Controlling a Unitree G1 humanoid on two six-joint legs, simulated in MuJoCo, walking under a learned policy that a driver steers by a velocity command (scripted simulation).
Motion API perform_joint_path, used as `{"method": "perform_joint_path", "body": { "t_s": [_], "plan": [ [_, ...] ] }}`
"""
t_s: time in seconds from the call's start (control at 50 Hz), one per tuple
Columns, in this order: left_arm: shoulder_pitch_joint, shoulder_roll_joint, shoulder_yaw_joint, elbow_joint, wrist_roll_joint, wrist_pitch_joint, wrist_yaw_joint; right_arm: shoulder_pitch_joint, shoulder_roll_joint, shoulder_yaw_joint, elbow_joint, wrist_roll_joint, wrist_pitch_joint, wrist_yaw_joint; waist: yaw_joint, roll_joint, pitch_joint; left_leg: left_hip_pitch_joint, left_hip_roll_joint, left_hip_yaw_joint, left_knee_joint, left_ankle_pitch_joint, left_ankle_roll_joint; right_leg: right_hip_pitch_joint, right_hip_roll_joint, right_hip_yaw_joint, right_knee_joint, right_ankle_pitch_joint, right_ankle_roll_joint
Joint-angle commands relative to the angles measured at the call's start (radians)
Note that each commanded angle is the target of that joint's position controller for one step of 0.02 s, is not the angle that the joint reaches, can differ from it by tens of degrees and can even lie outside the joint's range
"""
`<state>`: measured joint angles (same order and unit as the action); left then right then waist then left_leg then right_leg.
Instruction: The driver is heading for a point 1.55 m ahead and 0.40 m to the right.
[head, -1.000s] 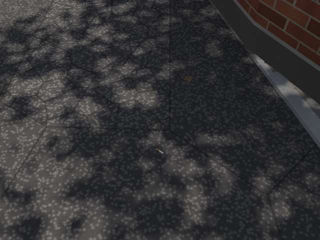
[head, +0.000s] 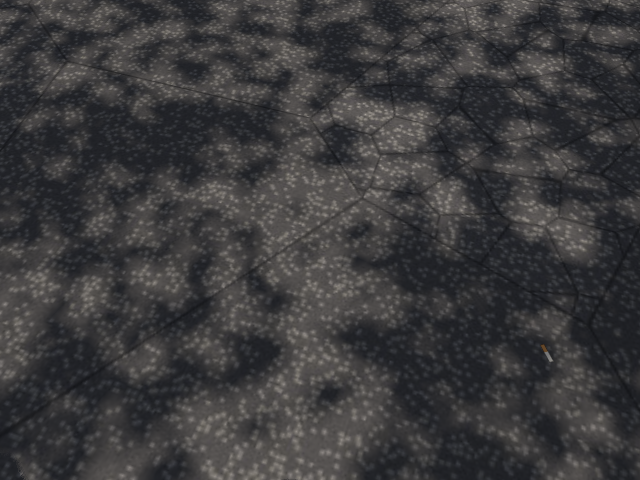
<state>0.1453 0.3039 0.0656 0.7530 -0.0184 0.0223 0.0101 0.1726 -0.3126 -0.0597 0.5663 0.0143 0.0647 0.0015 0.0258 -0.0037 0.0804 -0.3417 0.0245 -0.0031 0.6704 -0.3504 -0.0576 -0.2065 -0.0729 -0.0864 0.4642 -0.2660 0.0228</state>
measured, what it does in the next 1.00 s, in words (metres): walks ahead: left foot, then right foot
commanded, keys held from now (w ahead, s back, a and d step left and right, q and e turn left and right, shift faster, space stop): no key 0.24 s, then w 0.76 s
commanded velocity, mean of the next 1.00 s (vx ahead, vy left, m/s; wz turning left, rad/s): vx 0.27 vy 0.00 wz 0.08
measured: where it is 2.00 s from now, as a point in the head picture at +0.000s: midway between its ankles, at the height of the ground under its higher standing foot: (318, 328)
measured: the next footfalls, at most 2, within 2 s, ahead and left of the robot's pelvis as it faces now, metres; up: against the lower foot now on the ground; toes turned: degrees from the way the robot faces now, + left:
left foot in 0.04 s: +0.04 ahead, +0.13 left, +0.00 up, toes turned +1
right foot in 0.44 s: +0.03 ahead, -0.09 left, +0.00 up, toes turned +1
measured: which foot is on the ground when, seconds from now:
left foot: up 0.00-0.02, down 0.04-0.46, up 0.48-0.84, down 0.86-1.00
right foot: down 0.00-0.04, up 0.06-0.42, down 0.44-0.88, up 0.90-1.00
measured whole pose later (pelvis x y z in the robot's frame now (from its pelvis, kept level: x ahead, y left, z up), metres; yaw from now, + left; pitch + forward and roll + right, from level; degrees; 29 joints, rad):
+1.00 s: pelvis +0.25 +0.10 -0.01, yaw +2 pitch +1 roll +0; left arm 0.32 0.31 0.04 0.82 -0.03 -0.07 0.00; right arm 0.18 -0.28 -0.04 0.70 0.00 -0.08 0.04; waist 0.02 -0.02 0.06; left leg -0.35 -0.03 0.05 0.50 -0.17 0.06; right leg -0.36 -0.06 0.05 1.16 -0.37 -0.03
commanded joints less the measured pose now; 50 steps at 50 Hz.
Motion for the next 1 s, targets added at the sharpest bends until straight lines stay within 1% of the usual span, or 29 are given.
{"method": "perform_joint_path", "body": {
  "t_s": [0.02, 0.04, 0.06, 0.08, 0.1, 0.14, 0.22, 0.24, 0.28, 0.32, 0.34, 0.42, 0.44, 0.46, 0.48, 0.5, 0.52, 0.56, 0.6, 0.68, 0.76, 0.82, 0.86, 0.88, 0.9, 0.92, 0.94, 0.96, 1.0],
  "plan": [
    [0.007, 0.148, 0.029, -0.028, -0.016, -0.020, -0.006, 0.072, -0.114, -0.039, -0.045, -0.006, -0.014, -0.006, -0.044, -0.103, -0.155, 0.239, -0.032, 0.018, -0.321, 0.264, 0.068, 0.016, -0.160, 0.111, 0.024, 0.337, -0.135],
    [0.044, 0.077, 0.003, -0.033, 0.029, -0.027, -0.013, 0.092, -0.179, -0.050, -0.057, -0.009, -0.015, -0.017, -0.022, 0.103, -0.216, 0.411, 0.149, -0.209, -0.322, 0.578, 0.115, -0.127, -0.078, 0.029, 0.207, 0.049, -0.035],
    [0.014, 0.047, -0.009, -0.065, 0.044, -0.030, -0.008, 0.053, -0.211, -0.044, -0.079, -0.042, -0.025, -0.015, -0.019, 0.283, -0.202, 0.348, 0.356, -0.421, -0.312, 0.695, 0.306, -0.278, 0.021, 0.021, 0.343, -0.354, 0.033],
    [-0.042, 0.128, 0.015, -0.067, 0.026, -0.022, 0.004, 0.067, -0.156, -0.033, -0.070, -0.051, -0.045, -0.007, -0.078, 0.192, -0.203, 0.278, 0.349, -0.410, -0.327, 0.630, 0.378, -0.271, 0.004, 0.102, 0.488, -0.399, 0.053],
    [-0.035, 0.141, 0.023, -0.060, 0.011, -0.015, 0.005, 0.035, -0.128, -0.020, -0.050, -0.050, -0.061, -0.003, -0.053, 0.182, -0.170, 0.250, 0.293, -0.333, -0.331, 0.576, 0.346, -0.278, -0.003, 0.123, 0.542, -0.359, 0.054],
    [0.000, 0.144, 0.032, -0.026, 0.018, -0.002, 0.015, -0.032, -0.128, -0.021, -0.038, -0.029, -0.074, -0.003, -0.030, 0.160, -0.131, 0.233, 0.224, -0.256, -0.331, 0.531, 0.280, -0.292, -0.007, 0.135, 0.546, -0.257, 0.061],
    [0.039, 0.088, 0.016, -0.002, 0.012, 0.002, 0.012, -0.068, -0.075, -0.002, -0.014, -0.029, -0.077, -0.010, -0.010, 0.143, -0.149, 0.202, 0.168, -0.166, -0.320, 0.590, 0.269, -0.179, 0.005, 0.117, 0.433, -0.141, 0.080],
    [0.022, 0.076, 0.009, -0.006, 0.013, 0.002, 0.012, -0.068, -0.074, -0.003, -0.006, -0.029, -0.075, -0.010, -0.020, 0.143, -0.143, 0.201, 0.162, -0.167, -0.317, 0.558, 0.269, -0.157, 0.006, 0.112, 0.368, -0.138, 0.078],
    [0.000, 0.072, 0.001, -0.015, 0.014, -0.001, 0.009, -0.028, -0.088, -0.007, 0.022, -0.026, -0.068, -0.009, -0.050, 0.145, -0.147, 0.203, 0.164, -0.213, -0.369, 0.222, 0.280, -0.123, 0.019, 0.088, 0.261, -0.134, 0.067],
    [-0.018, 0.108, 0.007, -0.026, 0.003, -0.011, 0.005, 0.009, -0.150, -0.026, 0.047, -0.013, -0.062, -0.008, -0.075, 0.175, -0.087, 0.183, 0.189, -0.311, -0.436, -0.133, 0.296, -0.161, 0.045, 0.058, 0.233, -0.170, 0.038],
    [-0.018, 0.116, 0.009, -0.028, -0.002, -0.020, 0.003, 0.016, -0.153, -0.027, 0.055, -0.008, -0.063, -0.009, -0.075, 0.171, -0.059, 0.172, 0.205, -0.351, -0.454, -0.217, 0.297, -0.173, 0.043, 0.060, 0.210, -0.186, 0.016],
    [0.106, 0.078, 0.002, 0.035, -0.001, -0.066, -0.014, -0.031, -0.127, -0.019, 0.067, 0.011, -0.072, -0.011, 0.010, 0.107, -0.045, 0.038, 0.163, -0.313, -0.414, -0.246, 0.255, 0.061, 0.062, 0.035, -0.044, -0.030, -0.082],
    [0.179, 0.088, 0.005, 0.064, 0.001, -0.075, -0.014, -0.058, -0.088, -0.008, 0.059, 0.003, -0.078, -0.009, 0.042, 0.080, -0.067, -0.051, 0.119, -0.263, -0.331, -0.200, 0.217, 0.191, 0.026, 0.091, -0.068, -0.024, -0.107],
    [0.276, 0.147, 0.017, 0.085, 0.003, -0.083, -0.008, -0.119, -0.015, 0.012, 0.025, -0.011, -0.091, -0.002, 0.076, -0.056, -0.086, -0.207, 0.022, -0.130, -0.105, -0.153, 0.146, 0.306, -0.117, 0.296, -0.143, -0.158, -0.168],
    [0.293, 0.238, 0.042, 0.089, 0.007, -0.090, -0.015, -0.138, -0.018, 0.010, -0.014, -0.002, -0.110, -0.002, 0.068, -0.238, -0.043, -0.360, -0.081, 0.026, 0.111, -0.168, 0.091, 0.301, -0.290, 0.602, -0.275, -0.319, -0.284],
    [0.265, 0.193, 0.031, 0.070, 0.019, -0.101, -0.012, -0.150, -0.093, -0.013, -0.012, 0.013, -0.123, -0.004, 0.080, -0.177, 0.028, -0.453, -0.028, -0.043, 0.282, -0.233, 0.081, 0.271, -0.339, 0.682, -0.322, -0.347, -0.335],
    [0.231, 0.147, 0.018, 0.061, 0.017, -0.110, -0.007, -0.107, -0.105, -0.021, 0.005, 0.023, -0.132, 0.003, 0.048, -0.142, 0.046, -0.504, 0.003, -0.077, 0.347, -0.164, 0.088, 0.290, -0.302, 0.619, -0.319, -0.352, -0.310],
    [0.215, 0.129, 0.011, 0.053, 0.005, -0.114, -0.007, -0.096, -0.097, -0.023, 0.019, 0.010, -0.141, 0.014, 0.040, -0.118, 0.045, -0.572, 0.042, -0.060, 0.359, -0.025, 0.087, 0.350, -0.243, 0.492, -0.326, -0.214, -0.258],
    [0.225, 0.111, 0.003, 0.050, 0.011, -0.106, -0.005, -0.123, -0.066, -0.016, 0.017, 0.001, -0.147, 0.027, 0.044, -0.097, 0.025, -0.515, 0.053, -0.023, 0.296, 0.085, 0.065, 0.319, -0.188, 0.365, -0.339, -0.016, -0.230],
    [0.236, 0.138, 0.006, 0.043, 0.010, -0.092, 0.000, -0.188, 0.002, 0.012, -0.004, 0.004, -0.151, 0.047, 0.065, -0.104, 0.019, -0.322, 0.030, 0.042, 0.061, 0.256, 0.030, 0.181, -0.118, 0.192, -0.348, 0.179, -0.206],
    [0.283, 0.175, 0.019, 0.058, -0.006, -0.090, -0.002, -0.232, -0.027, 0.008, -0.027, 0.014, -0.152, 0.056, 0.066, -0.117, 0.049, -0.222, 0.013, 0.037, -0.080, 0.305, 0.056, 0.166, -0.167, 0.184, -0.349, 0.199, -0.199],
    [0.266, 0.196, 0.029, 0.061, -0.009, -0.082, -0.002, -0.156, -0.079, -0.012, -0.014, 0.013, -0.152, 0.052, -0.007, -0.127, 0.004, -0.107, -0.014, 0.044, -0.125, 0.264, 0.111, 0.230, -0.196, 0.163, -0.243, 0.481, -0.170],
    [0.265, 0.173, 0.020, 0.057, 0.002, -0.073, 0.004, 0.117, -0.145, -0.052, 0.066, 0.011, -0.142, 0.032, -0.150, -0.096, -0.181, 0.276, -0.046, 0.068, -0.126, 0.253, 0.164, 0.129, -0.121, 0.083, 0.108, 0.702, -0.118],
    [0.297, 0.094, -0.007, 0.024, 0.024, -0.075, 0.005, 0.271, -0.219, -0.070, 0.094, -0.006, -0.134, 0.018, -0.184, 0.070, -0.331, 0.594, 0.163, -0.204, -0.127, 0.137, 0.235, -0.134, -0.045, 0.051, 0.459, 0.390, -0.074],
    [0.390, -0.007, -0.036, 0.009, 0.007, -0.096, 0.004, 0.293, -0.266, -0.069, 0.104, -0.016, -0.139, 0.030, -0.112, 0.338, -0.471, 0.728, 0.353, -0.718, -0.336, -0.170, 0.360, -0.365, 0.127, 0.160, 0.744, -0.296, -0.038],
    [0.293, 0.112, -0.007, 0.007, -0.023, -0.113, -0.004, 0.232, -0.164, -0.041, 0.099, -0.008, -0.148, 0.032, -0.133, 0.230, -0.345, 0.633, 0.335, -0.731, -0.425, -0.255, 0.321, -0.473, 0.075, 0.238, 0.847, -0.281, -0.049],
    [0.205, 0.146, 0.004, -0.019, -0.037, -0.122, -0.010, 0.167, -0.132, -0.030, 0.100, -0.004, -0.151, 0.030, -0.113, 0.168, -0.205, 0.502, 0.313, -0.577, -0.427, -0.169, 0.290, -0.518, 0.025, 0.198, 0.844, -0.191, -0.066],
    [0.167, 0.130, 0.000, -0.023, -0.024, -0.128, -0.006, 0.111, -0.121, -0.026, 0.099, -0.008, -0.152, 0.031, -0.082, 0.074, -0.146, 0.383, 0.273, -0.464, -0.433, -0.023, 0.278, -0.485, -0.021, 0.175, 0.800, -0.101, -0.070],
    [0.186, 0.107, 0.004, -0.011, -0.005, -0.117, -0.008, 0.050, -0.080, -0.017, 0.098, -0.026, -0.161, 0.033, -0.023, 0.091, -0.113, 0.239, 0.204, -0.321, -0.476, 0.149, 0.274, -0.394, -0.075, 0.182, 0.728, 0.005, -0.063]
  ]
}}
